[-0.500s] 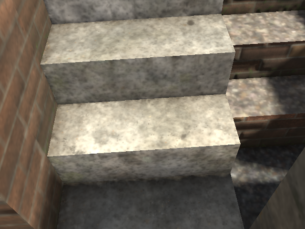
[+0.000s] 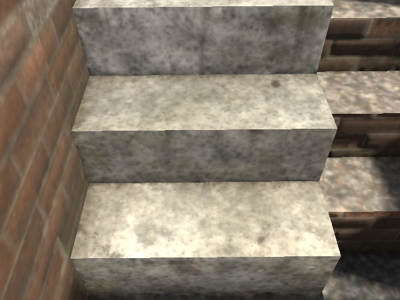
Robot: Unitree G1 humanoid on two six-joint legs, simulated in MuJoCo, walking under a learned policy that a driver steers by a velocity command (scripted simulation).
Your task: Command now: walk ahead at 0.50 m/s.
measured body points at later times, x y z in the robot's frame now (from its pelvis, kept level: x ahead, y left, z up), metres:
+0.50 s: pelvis +0.01 +0.01 +0.00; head +0.01 +0.01 +0.45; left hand +0.15 +0.25 -0.12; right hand +0.17 -0.20 -0.11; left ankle +0.00 +0.09 -0.75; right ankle -0.05 -0.10 -0.75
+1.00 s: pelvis +0.00 +0.01 +0.01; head +0.01 +0.01 +0.46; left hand +0.15 +0.25 -0.12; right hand +0.17 -0.20 -0.11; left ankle +0.00 +0.10 -0.75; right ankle -0.05 -0.10 -0.75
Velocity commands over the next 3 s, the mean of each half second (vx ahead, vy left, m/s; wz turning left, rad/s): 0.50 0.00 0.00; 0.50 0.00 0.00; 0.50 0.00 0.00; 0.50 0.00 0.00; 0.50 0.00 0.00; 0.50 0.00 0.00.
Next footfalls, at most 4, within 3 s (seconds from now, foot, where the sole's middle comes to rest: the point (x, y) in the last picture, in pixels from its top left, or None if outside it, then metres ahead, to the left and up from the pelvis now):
none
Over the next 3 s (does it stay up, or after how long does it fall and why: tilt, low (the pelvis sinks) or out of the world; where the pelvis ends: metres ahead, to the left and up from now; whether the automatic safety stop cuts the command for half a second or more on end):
stays up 0.01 0.02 0.01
